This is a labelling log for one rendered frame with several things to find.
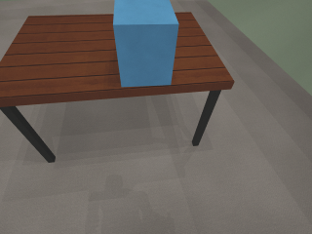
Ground carton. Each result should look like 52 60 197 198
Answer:
113 0 179 88

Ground table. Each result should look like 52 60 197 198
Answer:
0 12 235 163

